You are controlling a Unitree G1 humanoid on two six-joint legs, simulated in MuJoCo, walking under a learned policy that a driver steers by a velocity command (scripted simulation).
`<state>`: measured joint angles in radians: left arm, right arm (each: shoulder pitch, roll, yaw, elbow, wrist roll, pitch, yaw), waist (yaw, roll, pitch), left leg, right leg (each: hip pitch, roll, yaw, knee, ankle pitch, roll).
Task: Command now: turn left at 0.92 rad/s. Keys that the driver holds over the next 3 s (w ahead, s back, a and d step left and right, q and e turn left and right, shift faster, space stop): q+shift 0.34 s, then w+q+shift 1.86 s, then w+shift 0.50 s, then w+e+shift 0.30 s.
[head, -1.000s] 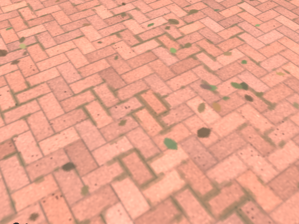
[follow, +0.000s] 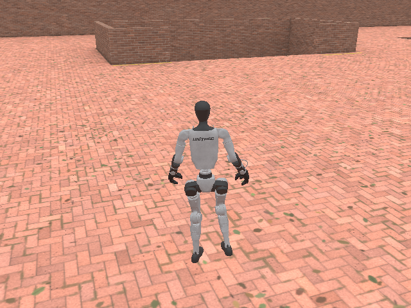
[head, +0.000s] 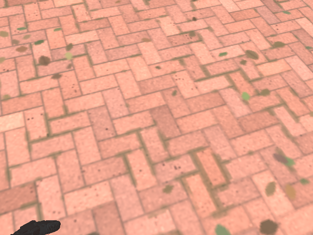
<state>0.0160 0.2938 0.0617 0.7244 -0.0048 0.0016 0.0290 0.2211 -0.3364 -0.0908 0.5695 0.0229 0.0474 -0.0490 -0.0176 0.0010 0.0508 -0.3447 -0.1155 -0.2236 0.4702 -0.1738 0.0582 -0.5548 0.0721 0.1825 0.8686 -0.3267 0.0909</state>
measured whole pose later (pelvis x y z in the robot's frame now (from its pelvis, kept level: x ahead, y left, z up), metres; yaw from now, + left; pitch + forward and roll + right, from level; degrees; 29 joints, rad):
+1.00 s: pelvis +0.17 +0.22 -0.01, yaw +56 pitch +3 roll +0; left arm 0.11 0.28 0.01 0.64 0.06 -0.02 -0.05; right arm 0.51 -0.28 -0.03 0.74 -0.01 -0.03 0.02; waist -0.07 -0.03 -0.01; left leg -0.02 -0.13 -0.11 0.34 -0.36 0.13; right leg -0.74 -0.10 0.01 1.00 -0.18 0.07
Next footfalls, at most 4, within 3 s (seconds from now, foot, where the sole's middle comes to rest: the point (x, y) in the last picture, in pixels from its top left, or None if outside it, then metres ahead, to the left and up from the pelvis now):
0.20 right None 0.13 -0.13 -0.78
0.74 left None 0.07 0.19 -0.78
1.16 right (34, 222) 0.46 0.48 -0.78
1.64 left None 0.36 0.93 -0.78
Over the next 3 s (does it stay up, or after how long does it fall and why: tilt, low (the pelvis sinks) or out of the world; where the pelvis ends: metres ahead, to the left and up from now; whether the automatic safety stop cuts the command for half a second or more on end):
stays up -0.17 1.88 -0.03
